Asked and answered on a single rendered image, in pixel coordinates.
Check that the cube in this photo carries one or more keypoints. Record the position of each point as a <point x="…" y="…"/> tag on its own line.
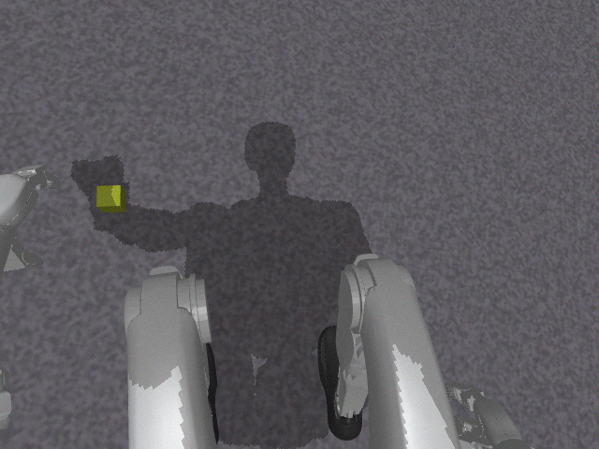
<point x="111" y="198"/>

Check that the left robot hand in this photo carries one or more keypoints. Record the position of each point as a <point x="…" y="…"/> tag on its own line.
<point x="18" y="196"/>

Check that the right robot foot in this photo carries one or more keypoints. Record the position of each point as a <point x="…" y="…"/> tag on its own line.
<point x="341" y="427"/>

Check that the right robot hand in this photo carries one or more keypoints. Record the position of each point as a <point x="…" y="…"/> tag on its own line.
<point x="492" y="424"/>

